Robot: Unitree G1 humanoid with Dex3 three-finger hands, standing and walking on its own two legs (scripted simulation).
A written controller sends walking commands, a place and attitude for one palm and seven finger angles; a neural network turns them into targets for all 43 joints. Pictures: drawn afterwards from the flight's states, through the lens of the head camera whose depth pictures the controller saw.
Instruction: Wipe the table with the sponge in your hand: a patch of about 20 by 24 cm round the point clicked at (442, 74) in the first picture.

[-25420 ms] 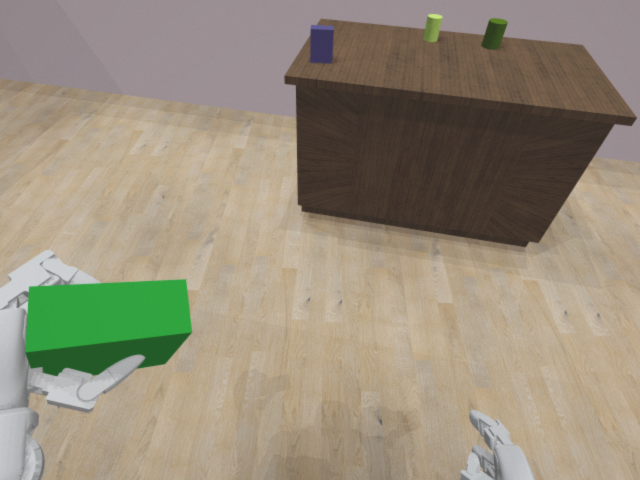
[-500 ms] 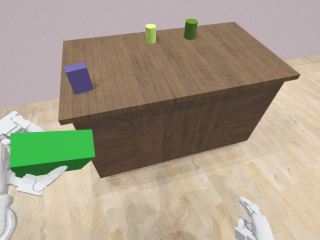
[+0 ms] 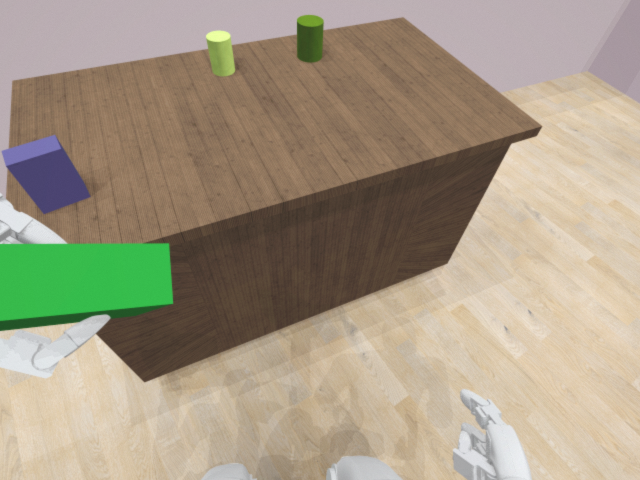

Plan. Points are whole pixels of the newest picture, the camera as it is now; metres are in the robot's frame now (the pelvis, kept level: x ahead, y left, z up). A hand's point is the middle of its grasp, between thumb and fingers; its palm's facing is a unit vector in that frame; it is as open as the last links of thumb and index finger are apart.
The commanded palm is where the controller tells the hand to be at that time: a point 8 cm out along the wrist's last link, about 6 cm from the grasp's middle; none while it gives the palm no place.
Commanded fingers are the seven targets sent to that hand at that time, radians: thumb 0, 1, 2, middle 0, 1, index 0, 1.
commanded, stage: shuffle to correct the standing spot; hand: left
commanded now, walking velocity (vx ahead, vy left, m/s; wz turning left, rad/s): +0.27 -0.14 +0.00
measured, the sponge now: (103, 287) +0.25 +0.21 +0.17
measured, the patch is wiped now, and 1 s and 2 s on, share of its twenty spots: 0.00 0.00 0.00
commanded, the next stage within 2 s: none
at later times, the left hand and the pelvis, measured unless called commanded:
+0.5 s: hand (202, 204) +0.32 +0.14 +0.20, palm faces +0.45 -0.81 -0.38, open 9.4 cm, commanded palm +0.26 +0.17 +0.20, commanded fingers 0.00 0.10 1.30 -1.20 -1.60 -1.20 -1.60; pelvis +0.10 -0.11 +0.00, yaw +2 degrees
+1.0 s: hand (340, 138) +0.42 +0.01 +0.21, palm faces +0.44 -0.82 -0.37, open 9.4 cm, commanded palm +0.36 +0.05 +0.20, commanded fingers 0.00 0.10 1.30 -1.20 -1.60 -1.20 -1.60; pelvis +0.21 -0.23 +0.02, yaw +2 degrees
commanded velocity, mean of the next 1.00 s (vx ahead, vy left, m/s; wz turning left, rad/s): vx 0.27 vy -0.08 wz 0.00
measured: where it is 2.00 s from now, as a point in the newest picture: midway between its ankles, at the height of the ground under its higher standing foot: (415, 411)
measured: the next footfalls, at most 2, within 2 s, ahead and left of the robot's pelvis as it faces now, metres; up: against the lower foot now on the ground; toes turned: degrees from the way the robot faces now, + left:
right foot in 0.16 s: +0.14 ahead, -0.16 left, +0.00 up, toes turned -2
left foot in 0.42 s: +0.17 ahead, +0.06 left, +0.00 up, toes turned +8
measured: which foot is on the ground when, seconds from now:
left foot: down 0.00-0.16, up 0.18-0.40, down 0.42-0.62, up 0.64-1.00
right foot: up 0.00-0.14, down 0.16-0.42, up 0.44-0.60, down 0.62-1.00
